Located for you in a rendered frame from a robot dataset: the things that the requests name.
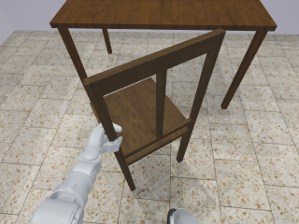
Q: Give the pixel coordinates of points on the right robot shin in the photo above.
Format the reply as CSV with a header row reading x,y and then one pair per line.
x,y
180,210

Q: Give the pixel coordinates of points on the robot left forearm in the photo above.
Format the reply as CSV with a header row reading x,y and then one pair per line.
x,y
80,180

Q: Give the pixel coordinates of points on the left robot upper arm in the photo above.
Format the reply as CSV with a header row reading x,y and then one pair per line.
x,y
54,211

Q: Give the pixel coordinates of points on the table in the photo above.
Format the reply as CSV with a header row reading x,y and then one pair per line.
x,y
197,15

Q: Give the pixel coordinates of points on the robot right foot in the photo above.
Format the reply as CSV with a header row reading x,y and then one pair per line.
x,y
170,213

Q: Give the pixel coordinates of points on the chair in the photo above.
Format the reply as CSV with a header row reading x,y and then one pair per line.
x,y
148,118

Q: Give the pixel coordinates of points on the robot left hand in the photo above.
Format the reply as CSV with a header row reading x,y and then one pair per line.
x,y
99,138

